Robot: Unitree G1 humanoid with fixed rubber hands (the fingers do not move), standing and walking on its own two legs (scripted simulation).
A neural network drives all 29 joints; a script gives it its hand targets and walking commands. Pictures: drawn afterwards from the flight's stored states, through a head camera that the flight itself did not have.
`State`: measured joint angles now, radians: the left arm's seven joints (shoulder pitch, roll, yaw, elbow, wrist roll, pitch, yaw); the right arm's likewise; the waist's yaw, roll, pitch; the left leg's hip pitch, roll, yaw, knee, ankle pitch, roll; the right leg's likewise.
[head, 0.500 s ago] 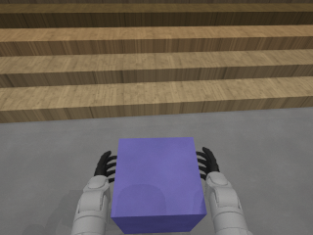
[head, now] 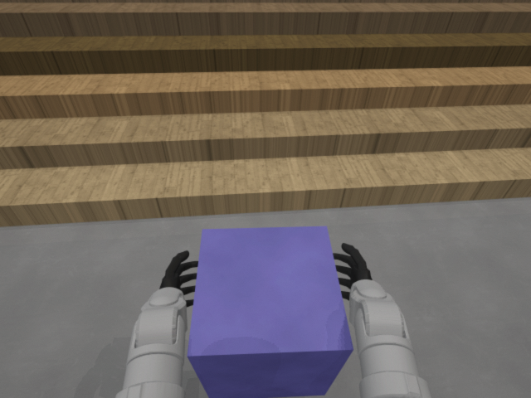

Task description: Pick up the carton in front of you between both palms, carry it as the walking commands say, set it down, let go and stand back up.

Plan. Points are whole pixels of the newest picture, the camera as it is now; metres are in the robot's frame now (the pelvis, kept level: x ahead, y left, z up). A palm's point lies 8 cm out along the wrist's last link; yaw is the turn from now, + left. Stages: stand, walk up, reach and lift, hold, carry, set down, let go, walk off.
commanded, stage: reach and lift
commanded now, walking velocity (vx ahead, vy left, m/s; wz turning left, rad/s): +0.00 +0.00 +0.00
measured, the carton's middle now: (266, 316) +0.30 +0.00 -0.05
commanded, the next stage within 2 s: hold in 0.66 s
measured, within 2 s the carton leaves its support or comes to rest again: neither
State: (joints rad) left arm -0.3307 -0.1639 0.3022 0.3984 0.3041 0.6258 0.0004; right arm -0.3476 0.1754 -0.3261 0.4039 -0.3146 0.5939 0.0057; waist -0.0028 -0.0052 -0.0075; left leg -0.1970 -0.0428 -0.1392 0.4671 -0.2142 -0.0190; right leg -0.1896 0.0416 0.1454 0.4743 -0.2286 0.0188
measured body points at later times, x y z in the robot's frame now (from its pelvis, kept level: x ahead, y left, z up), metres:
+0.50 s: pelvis +0.02 +0.00 +0.01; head -0.01 +0.00 +0.46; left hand +0.32 +0.15 +0.03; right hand +0.32 -0.15 +0.03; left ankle +0.03 +0.13 -0.74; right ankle +0.02 -0.13 -0.74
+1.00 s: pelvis +0.01 +0.00 +0.01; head -0.04 +0.00 +0.45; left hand +0.31 +0.15 +0.05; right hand +0.31 -0.15 +0.05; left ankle +0.03 +0.13 -0.74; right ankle +0.02 -0.13 -0.74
